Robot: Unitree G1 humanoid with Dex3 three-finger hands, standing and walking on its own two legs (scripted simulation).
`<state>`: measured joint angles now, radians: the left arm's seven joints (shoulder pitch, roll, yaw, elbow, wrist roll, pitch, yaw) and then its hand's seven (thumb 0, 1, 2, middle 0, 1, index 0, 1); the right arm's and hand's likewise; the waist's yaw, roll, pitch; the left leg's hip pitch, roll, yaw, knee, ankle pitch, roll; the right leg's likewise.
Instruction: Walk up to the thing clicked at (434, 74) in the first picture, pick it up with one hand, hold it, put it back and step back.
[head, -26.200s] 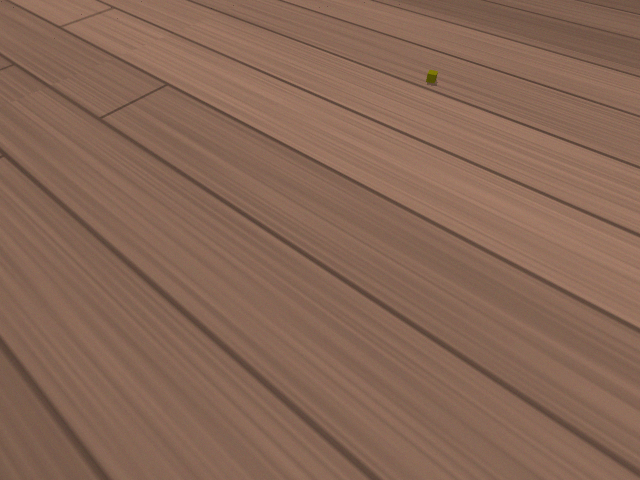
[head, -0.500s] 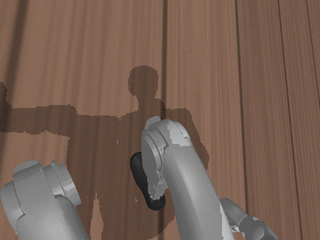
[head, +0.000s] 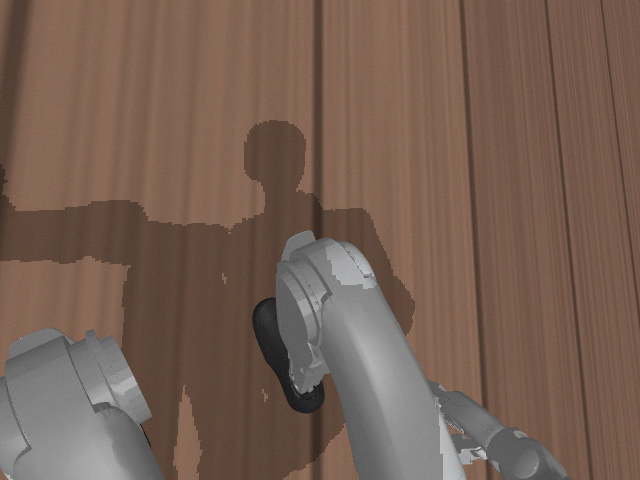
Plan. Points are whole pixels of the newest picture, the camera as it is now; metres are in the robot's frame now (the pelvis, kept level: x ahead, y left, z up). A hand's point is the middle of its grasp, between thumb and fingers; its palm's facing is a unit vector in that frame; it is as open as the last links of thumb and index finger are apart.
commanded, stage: close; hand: left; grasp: from above
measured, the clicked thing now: out of the picture +0.46 +0.32 -0.28
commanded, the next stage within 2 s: settle in 1.30 s
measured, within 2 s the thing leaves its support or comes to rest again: leaves its support in 1.72 s
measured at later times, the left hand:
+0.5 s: hand out of the picture +0.44 +0.31 -0.26, palm faces -0.48 -0.08 -0.87, open 9.3 cm
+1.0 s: hand out of the picture +0.45 +0.31 -0.26, palm faces -0.46 -0.09 -0.88, open 8.0 cm
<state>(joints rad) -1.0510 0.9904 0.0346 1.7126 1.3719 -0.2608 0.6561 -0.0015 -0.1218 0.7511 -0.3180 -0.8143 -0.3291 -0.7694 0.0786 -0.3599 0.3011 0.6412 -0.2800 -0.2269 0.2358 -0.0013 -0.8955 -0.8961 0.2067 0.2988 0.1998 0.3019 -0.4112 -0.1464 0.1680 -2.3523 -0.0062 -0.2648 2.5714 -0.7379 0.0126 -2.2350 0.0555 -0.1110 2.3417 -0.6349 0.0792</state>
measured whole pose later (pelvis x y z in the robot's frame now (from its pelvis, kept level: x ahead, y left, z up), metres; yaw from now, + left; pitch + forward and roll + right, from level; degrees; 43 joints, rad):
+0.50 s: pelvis +0.00 +0.00 +0.00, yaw +0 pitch +26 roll -17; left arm -1.04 1.04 0.01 1.68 1.39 -0.36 0.58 0.00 0.16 0.66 -0.42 -0.70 -0.55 -0.70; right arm 0.08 -0.33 0.35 0.59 -0.30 -0.14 0.20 0.00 -0.90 -0.90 0.21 0.30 0.20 0.30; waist -0.40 -0.15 0.18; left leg -2.34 -0.01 -0.28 2.58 -0.73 0.01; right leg -2.22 0.06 -0.12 2.35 -0.62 0.08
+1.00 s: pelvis +0.00 +0.00 +0.00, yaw +0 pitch +27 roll -17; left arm -1.07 1.02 0.03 1.70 1.41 -0.32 0.60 -0.01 0.29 0.47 -0.61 -0.56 -0.75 -0.54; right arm 0.07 -0.34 0.33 0.58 -0.29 -0.18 0.22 0.00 -0.90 -0.90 0.21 0.30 0.20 0.30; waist -0.40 -0.14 0.17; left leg -2.35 -0.01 -0.27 2.58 -0.73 0.01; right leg -2.23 0.05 -0.12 2.35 -0.63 0.07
